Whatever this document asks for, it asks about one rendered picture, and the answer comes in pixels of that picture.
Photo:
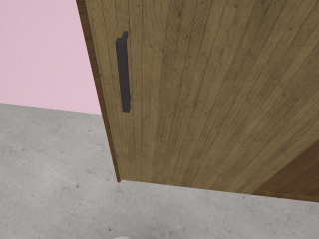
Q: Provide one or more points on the handle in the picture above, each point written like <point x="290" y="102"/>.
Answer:
<point x="123" y="71"/>

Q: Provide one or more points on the wardrobe door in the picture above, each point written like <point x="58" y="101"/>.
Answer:
<point x="224" y="93"/>
<point x="299" y="177"/>

